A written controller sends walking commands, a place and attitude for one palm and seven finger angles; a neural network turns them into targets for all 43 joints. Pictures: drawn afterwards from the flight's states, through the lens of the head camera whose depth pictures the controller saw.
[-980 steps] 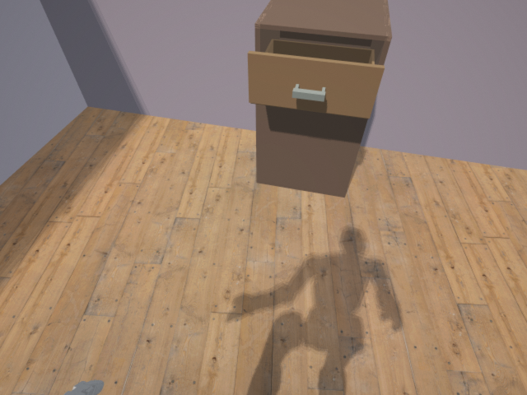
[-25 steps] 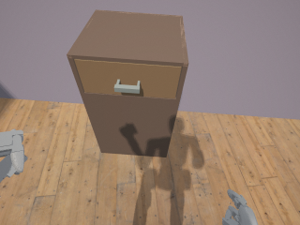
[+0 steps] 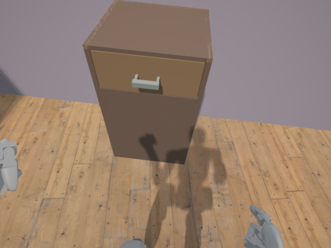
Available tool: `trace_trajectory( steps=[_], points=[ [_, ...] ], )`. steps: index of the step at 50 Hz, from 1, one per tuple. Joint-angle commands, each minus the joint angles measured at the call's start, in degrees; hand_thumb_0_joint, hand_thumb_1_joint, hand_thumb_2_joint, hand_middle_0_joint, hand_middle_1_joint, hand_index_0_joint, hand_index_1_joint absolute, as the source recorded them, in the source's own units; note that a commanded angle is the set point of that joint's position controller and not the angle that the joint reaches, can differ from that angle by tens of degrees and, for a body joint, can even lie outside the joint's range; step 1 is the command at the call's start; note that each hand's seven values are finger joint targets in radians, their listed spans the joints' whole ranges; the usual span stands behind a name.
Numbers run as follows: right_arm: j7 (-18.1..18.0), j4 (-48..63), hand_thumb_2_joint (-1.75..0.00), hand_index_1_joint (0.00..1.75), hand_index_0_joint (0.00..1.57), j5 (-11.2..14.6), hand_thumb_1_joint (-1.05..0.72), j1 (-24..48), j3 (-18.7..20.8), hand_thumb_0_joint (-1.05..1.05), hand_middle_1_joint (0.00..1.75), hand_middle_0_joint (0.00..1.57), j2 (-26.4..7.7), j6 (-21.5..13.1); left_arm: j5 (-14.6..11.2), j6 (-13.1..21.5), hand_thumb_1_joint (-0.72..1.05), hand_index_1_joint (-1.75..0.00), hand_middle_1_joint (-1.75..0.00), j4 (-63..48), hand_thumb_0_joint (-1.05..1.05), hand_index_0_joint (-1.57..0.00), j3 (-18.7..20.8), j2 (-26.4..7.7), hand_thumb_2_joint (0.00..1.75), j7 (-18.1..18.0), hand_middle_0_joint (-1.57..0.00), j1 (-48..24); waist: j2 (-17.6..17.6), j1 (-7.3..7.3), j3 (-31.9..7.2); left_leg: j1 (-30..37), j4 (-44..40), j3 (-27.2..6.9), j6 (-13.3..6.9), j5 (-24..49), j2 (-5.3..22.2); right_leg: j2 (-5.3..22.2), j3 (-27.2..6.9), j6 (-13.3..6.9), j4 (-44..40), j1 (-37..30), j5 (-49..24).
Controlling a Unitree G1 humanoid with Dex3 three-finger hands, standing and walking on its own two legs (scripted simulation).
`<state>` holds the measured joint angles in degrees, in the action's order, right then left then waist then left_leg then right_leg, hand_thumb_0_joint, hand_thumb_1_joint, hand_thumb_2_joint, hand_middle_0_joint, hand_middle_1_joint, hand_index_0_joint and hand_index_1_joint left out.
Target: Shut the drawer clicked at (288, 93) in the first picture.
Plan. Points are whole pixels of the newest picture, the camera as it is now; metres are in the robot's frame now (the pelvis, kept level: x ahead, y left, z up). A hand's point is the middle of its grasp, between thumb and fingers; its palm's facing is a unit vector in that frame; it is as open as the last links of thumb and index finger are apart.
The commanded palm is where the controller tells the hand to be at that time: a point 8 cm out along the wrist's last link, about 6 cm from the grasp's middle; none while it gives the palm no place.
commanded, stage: step back with the hand held close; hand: left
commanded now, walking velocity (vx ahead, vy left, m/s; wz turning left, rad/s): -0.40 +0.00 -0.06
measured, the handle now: (146, 81) +0.71 +0.12 -0.04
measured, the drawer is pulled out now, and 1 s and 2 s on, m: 0.00 0.00 0.00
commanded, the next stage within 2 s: stop stepping back and stand still in 0.30 s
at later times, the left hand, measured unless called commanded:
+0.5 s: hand out of the picture +0.11 +0.23 +0.19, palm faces +0.25 -0.87 -0.43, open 3.3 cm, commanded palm +0.05 +0.27 +0.20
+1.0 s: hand out of the picture +0.07 +0.23 +0.18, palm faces +0.27 -0.85 -0.45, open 3.2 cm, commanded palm +0.02 +0.28 +0.20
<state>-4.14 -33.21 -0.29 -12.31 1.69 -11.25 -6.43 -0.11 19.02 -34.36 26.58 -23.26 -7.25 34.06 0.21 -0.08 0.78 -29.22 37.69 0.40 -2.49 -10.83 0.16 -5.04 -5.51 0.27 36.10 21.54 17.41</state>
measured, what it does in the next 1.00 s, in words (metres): walks backwards: right foot, then left foot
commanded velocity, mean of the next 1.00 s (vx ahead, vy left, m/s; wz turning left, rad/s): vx -0.07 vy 0.01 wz -0.02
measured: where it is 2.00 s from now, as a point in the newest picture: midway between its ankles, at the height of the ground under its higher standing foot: outside the picture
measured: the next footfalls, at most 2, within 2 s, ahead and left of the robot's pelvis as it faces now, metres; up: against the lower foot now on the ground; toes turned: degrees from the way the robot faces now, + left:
right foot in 0.50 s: -0.14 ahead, -0.09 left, +0.00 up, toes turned -9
left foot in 0.62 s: -0.05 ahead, +0.11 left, +0.00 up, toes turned -7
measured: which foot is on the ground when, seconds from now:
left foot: down 0.00-0.50, up 0.52-0.60, down 0.62-1.00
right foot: down 0.00-0.18, up 0.20-0.48, down 0.50-1.00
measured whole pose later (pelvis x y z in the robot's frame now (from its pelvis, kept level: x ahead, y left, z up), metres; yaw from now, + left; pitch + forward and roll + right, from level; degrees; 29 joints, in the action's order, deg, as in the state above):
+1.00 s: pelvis -0.14 +0.02 +0.01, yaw -7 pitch +0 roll -2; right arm -4.7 -37.9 0.1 -16.5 0.1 -12.7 -6.7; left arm -1.8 14.2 -32.1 20.7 -21.9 -8.1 37.3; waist -1.3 -0.5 -2.0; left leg -18.5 32.6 -0.3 -0.9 -13.8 0.9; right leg -2.1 3.0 -1.3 29.3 11.6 17.6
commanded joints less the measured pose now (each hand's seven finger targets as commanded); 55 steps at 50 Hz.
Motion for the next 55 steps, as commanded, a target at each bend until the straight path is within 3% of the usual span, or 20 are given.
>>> trace_trajectory(
  steps=[1, 5, 7, 8, 10, 11, 13, 20, 22, 24, 25, 26, 28, 31, 35, 40, 43, 44, 50, 55],
  points=[
    [0.43, 6.19, -0.9, 0.3, 0.2, -0.49, -0.9, 3.51, 3.25, 0.0, 0.3, 0.2, -6.98, -2.58, -1.42, 3.05, 0.9, -1.6, -1.6, -11.43, 0.0, -1.4, 2.32, -8.54, 0.9, -0.64, -1.4, -1.98, 3.78, -2.14, -11.07, 11.49, -2.91, -0.49, 1.68, 0.04, 0.91, 13.42, -12.22, -3.38, -12.96, -1.05, -24.6],
    [0.17, 6.91, -0.9, 0.3, 0.2, -0.4, -0.9, 5.22, 3.27, 0.0, 0.3, 0.2, -6.45, -0.74, -2.03, 1.87, 0.9, -1.6, -1.6, -12.63, 0.0, -1.4, 4.47, -11.32, 0.9, -1.89, -1.4, 0.3, 4.92, -1.75, -10.78, 14.83, 3.9, -1.62, 2.48, -5.43, -0.36, 17.68, -12.42, -7.24, -18.24, 4.81, -14.65],
    [-0.38, 7.34, -0.9, 0.3, 0.2, -0.36, -0.9, 6.21, 2.55, 0.0, 0.3, 0.2, -6.45, 0.17, -1.87, 1.44, 0.9, -1.6, -1.6, -11.65, 0.0, -1.4, 4.69, -10.6, 0.9, -1.6, -1.4, 2.18, 1.19, -1.62, -8.13, 14.17, -9.81, -4.09, 1.01, 4.04, 2.74, 10.55, -4.89, -3.08, -12.21, 2.51, -16.28],
    [-0.61, 7.85, -0.9, 0.3, 0.2, -0.14, -0.9, 6.66, 2.74, 0.0, 0.3, 0.2, -7.57, -0.12, -1.72, 1.75, 0.9, -1.6, -1.6, -12.03, 0.0, -1.4, 4.61, -10.49, 0.9, -1.2, -1.4, 1.72, -5.05, -1.34, -8.01, 12.06, -15.83, -7.32, -0.31, 8.72, 6.41, 4.83, -0.64, -0.66, -7.19, -0.97, -14.92],
    [-0.82, 9.29, -0.9, 0.3, 0.2, -0.98, -0.9, 7.51, 2.92, 0.0, 0.3, 0.2, -8.31, -2.13, -1.55, 2.54, 0.9, -1.6, -1.6, -12.17, 0.0, -1.4, 5.09, -10.02, 0.9, -0.27, -1.4, 1.5, -17.35, -0.5, -10.81, 0.23, -29.99, -19.81, -5.49, -5.68, 18.3, -1.64, 3.53, 1.1, 14.63, -11.31, 4.66],
    [-0.71, 8.39, -0.9, 0.3, 0.2, -1.61, -0.9, 6.48, 3.05, 0.0, 0.3, 0.2, -7.88, -2.96, -1.41, 2.25, 0.9, -1.6, -1.6, -12.22, 0.0, -1.4, 5.76, -10.0, 0.9, -0.5, -1.4, 1.41, -14.76, -0.58, -9.61, -3.23, -30.79, -20.84, -7.42, -12.43, 21.3, -1.27, 1.12, 0.75, 24.32, -10.54, 8.31],
    [-0.17, 6.33, -0.9, 0.3, 0.2, -1.28, -0.9, 4.73, 3.09, 0.0, 0.3, 0.2, -7.18, -4.11, -2.71, 1.65, 0.9, -1.6, -1.6, -11.89, 0.0, -1.4, 3.6, -7.64, 0.9, -1.02, -1.4, 1.91, -6.82, -0.1, -8.81, 9.64, -25.45, -14.84, -7.05, -1.57, 18.67, 1.21, 1.36, 0.37, 20.05, 0.08, 11.21],
    [0.55, 4.76, -0.9, 0.3, 0.2, -2.12, -0.9, 6.02, 1.82, 0.0, 0.3, 0.2, -7.3, -4.72, -3.08, -1.04, 0.9, -1.6, -1.6, -14.01, 0.0, -1.4, 0.07, -7.59, 0.9, -1.47, -1.4, -2.09, -13.69, 0.22, -10.33, 17.05, -30.02, -7.43, -1.16, -5.31, 14.53, 1.87, 7.99, -0.59, -6.32, -7.38, 9.6],
    [0.68, 6.24, -0.9, 0.3, 0.2, -1.68, -0.9, 5.88, 1.51, 0.0, 0.3, 0.2, -7.26, -3.74, -3.4, -1.33, 0.9, -1.6, -1.6, -13.13, 0.0, -1.4, 0.75, -8.62, 0.9, -0.96, -1.4, 1.21, -11.28, 0.45, -10.18, 17.57, -25.52, -1.96, 1.99, -9.57, 9.34, 2.62, 8.98, -1.74, -18.03, -10.44, 5.43],
    [0.73, 7.15, -0.9, 0.3, 0.2, -1.37, -0.9, 6.05, 1.04, 0.0, 0.3, 0.2, -6.49, -2.19, -3.77, -1.11, 0.9, -1.6, -1.6, -14.04, 0.0, -1.4, 3.68, -12.08, 0.9, -1.08, -1.4, 2.55, 0.99, 0.0, -9.29, 23.53, -4.96, 4.59, 4.58, -6.67, 1.75, 13.02, -0.18, -6.26, -26.99, 2.79, 9.17],
    [0.89, 6.52, -0.9, 0.3, 0.2, -2.54, -0.9, 6.11, 0.53, 0.0, 0.3, 0.2, -6.41, -1.9, -3.97, -0.87, 0.9, -1.6, -1.6, -15.5, 0.0, -1.4, 7.23, -15.02, 0.9, -1.88, -1.4, 2.45, 3.57, 0.55, -11.44, 23.67, 3.76, 3.23, 4.42, -4.48, 1.02, 20.66, -5.91, -9.58, -27.63, 6.67, 6.54],
    [0.49, 6.67, -0.9, 0.3, 0.2, -1.38, -0.9, 5.15, 0.58, 0.0, 0.3, 0.2, -5.93, -1.95, -4.09, -2.05, 0.9, -1.6, -1.6, -13.61, 0.0, -1.4, 4.3, -12.25, 0.9, -1.66, -1.4, 1.3, 9.48, 0.36, -10.12, 19.11, 9.7, 0.59, 4.19, -6.3, 0.03, 21.99, -7.38, -11.05, -25.48, 6.63, 9.3],
    [-0.13, 6.93, -0.9, 0.3, 0.2, 0.27, -0.9, 5.14, 0.25, 0.0, 0.3, 0.2, -5.91, -1.98, -3.52, -3.56, 0.9, -1.6, -1.6, -12.07, 0.0, -1.4, 3.15, -9.57, 0.9, -1.79, -1.4, 1.06, 9.53, -0.88, -5.86, 11.3, 6.4, -0.89, 2.88, -5.17, 1.78, 19.51, -3.93, -9.09, -20.35, -0.07, 1.23],
    [-1.45, 6.6, -0.9, 0.3, 0.2, 0.65, -0.9, 5.38, -0.04, 0.0, 0.3, 0.2, -7.62, -3.51, -2.76, -3.57, 0.9, -1.6, -1.6, -8.8, 0.0, -1.4, 1.61, -7.69, 0.9, -1.99, -1.4, -0.15, -4.05, -1.23, -1.09, 17.27, -14.97, -2.83, 0.99, 0.24, 4.17, 10.9, 3.48, -2.29, -12.65, -1.0, -0.73],
    [-1.62, 6.17, -0.9, 0.3, 0.2, -0.39, -0.9, 4.8, -0.08, 0.0, 0.3, 0.2, -7.87, -5.52, -2.44, -1.95, 0.9, -1.6, -1.6, -12.04, 0.0, -1.4, 1.34, -8.63, 0.9, -1.74, -1.4, -0.76, -13.8, -0.75, -5.88, 18.9, -27.71, -19.79, -0.22, -5.76, 12.11, 4.33, 6.97, 0.19, 2.54, -3.02, 7.81],
    [-0.66, 7.0, -0.9, 0.3, 0.2, -0.52, -0.9, 5.08, 0.04, 0.0, 0.3, 0.2, -8.1, -5.11, -1.78, -2.9, 0.9, -1.6, -1.6, -11.2, 0.0, -1.4, 2.3, -8.79, 0.9, -2.06, -1.4, 6.04, -6.81, -0.18, -4.93, 6.89, -22.99, -7.75, 0.49, -16.84, 6.04, 5.73, 7.6, -1.7, -14.04, -17.18, 4.76],
    [-0.31, 6.33, -0.9, 0.3, 0.2, -0.45, -0.9, 4.39, 1.08, 0.0, 0.3, 0.2, -7.68, -3.28, -2.5, -2.53, 0.9, -1.6, -1.6, -8.73, 0.0, -1.4, 3.08, -9.39, 0.9, -1.94, -1.4, 4.22, 7.17, -0.41, -2.21, 9.55, 0.63, -1.97, 2.86, -8.68, 0.68, 19.22, -10.88, -8.29, -26.74, -1.97, 21.79],
    [-0.38, 5.52, -0.9, 0.3, 0.2, -0.21, -0.9, 3.36, 1.19, 0.0, 0.3, 0.2, -7.35, -2.94, -2.62, -2.66, 0.9, -1.6, -1.6, -8.08, 0.0, -1.4, 3.26, -9.13, 0.9, -2.19, -1.4, 2.85, 9.02, -0.59, -0.47, 9.09, 5.46, -1.87, 2.82, -6.99, 1.28, 21.47, -12.21, -9.61, -27.48, 0.85, 21.61],
    [-1.76, 5.12, -0.9, 0.3, 0.2, 0.36, -0.9, 5.29, 0.44, 0.0, 0.3, 0.2, -8.1, -4.65, -1.76, -2.03, 0.9, -1.6, -1.6, -6.46, 0.0, -1.4, -0.76, -6.58, 0.9, -2.17, -1.4, -3.29, -4.24, -0.62, 0.28, 17.07, -15.63, -6.58, -0.18, 0.65, 5.89, 8.59, 3.02, -1.25, -13.66, -3.2, 0.47],
    [-1.51, 5.63, -0.9, 0.3, 0.2, -0.22, -0.9, 5.56, -0.29, 0.0, 0.3, 0.2, -7.54, -5.61, -1.28, -1.71, 0.9, -1.6, -1.6, -9.41, 0.0, -1.4, 0.21, -7.57, 0.9, -1.63, -1.4, -2.29, -5.78, 0.26, -4.37, 14.7, -20.98, -10.36, -0.96, 2.5, 7.73, 5.92, 5.5, 0.23, -9.11, -11.46, -5.32]
  ],
)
